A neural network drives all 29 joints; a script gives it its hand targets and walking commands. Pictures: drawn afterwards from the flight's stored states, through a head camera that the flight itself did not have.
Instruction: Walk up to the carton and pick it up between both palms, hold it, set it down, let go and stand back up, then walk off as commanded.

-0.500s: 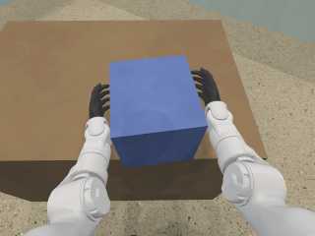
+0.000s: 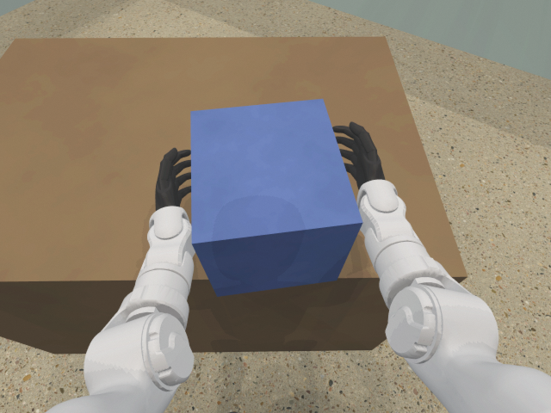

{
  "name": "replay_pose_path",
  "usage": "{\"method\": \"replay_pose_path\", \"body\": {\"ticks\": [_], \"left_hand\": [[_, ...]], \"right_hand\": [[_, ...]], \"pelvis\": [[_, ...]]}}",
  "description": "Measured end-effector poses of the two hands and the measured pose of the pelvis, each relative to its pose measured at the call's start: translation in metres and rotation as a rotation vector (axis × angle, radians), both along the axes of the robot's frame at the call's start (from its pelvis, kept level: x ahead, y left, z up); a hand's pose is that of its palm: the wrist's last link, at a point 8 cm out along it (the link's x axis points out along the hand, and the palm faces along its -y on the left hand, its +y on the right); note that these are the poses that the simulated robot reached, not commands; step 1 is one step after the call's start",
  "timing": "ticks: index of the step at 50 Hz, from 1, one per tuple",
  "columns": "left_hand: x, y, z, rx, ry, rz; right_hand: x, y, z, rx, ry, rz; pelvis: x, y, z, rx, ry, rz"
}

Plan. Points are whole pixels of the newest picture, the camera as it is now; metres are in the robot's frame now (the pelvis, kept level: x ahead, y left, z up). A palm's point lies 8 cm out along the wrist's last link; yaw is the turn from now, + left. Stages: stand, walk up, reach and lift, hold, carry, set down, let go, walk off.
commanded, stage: reach and lift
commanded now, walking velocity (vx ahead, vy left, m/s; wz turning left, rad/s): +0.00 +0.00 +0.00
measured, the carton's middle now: (268, 201) +0.43 +0.04 +0.01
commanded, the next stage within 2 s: none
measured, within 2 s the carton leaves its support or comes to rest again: leaves its support in 0.22 s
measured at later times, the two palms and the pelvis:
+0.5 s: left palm (164, 214) +0.38 +0.19 +0.05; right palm (367, 181) +0.42 -0.11 +0.08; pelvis -0.01 +0.00 +0.00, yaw +0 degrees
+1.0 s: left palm (149, 198) +0.38 +0.19 +0.10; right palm (376, 178) +0.40 -0.11 +0.12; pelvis -0.02 +0.00 +0.00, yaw +0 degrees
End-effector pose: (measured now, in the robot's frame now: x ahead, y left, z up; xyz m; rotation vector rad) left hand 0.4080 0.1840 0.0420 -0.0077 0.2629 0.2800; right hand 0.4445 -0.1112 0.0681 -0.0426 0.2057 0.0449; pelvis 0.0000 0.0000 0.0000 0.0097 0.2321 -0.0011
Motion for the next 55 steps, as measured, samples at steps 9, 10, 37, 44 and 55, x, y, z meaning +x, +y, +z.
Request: {"method": "replay_pose_path", "body": {"ticks": [9,10,37,44,55], "left_hand": [[-0.004,0.001,0.003,0.015,-0.02,-0.002],[-0.005,0.001,0.003,0.016,-0.023,-0.002],[-0.029,0.005,0.018,-0.027,-0.026,0.006],[-0.031,0.008,0.037,-0.009,-0.024,-0.012],[-0.032,0.004,0.077,-0.004,-0.015,-0.048]], "right_hand": [[-0.004,0.001,0.004,-0.021,-0.03,0.007],[-0.005,0.001,0.005,-0.024,-0.036,0.008],[-0.029,0.007,0.024,-0.053,-0.051,0.002],[-0.037,0.009,0.039,-0.02,-0.046,-0.024],[-0.051,0.002,0.061,0.024,-0.031,-0.074]], "pelvis": [[0.0,0.0,0.0,0.0,0.0,0.0],[0.0,0.0,0.0,0.0,-0.001,0.0],[-0.01,0.002,0.001,-0.003,-0.041,-0.001],[-0.013,0.002,0.002,-0.003,-0.083,-0.001],[-0.02,0.005,0.003,-0.007,-0.153,-0.001]]}}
